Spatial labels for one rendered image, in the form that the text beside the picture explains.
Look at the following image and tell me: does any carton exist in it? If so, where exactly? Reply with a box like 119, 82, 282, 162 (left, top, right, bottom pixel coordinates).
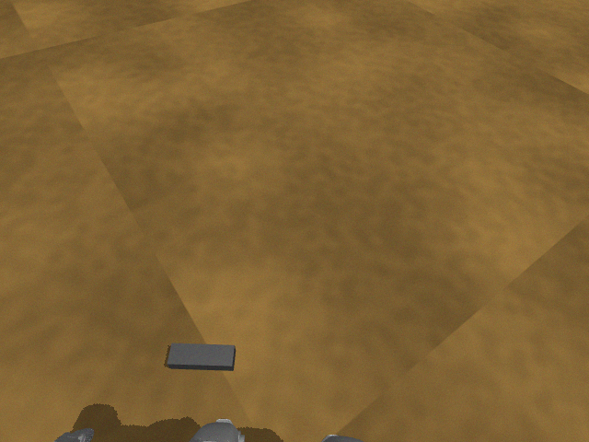
167, 343, 236, 371

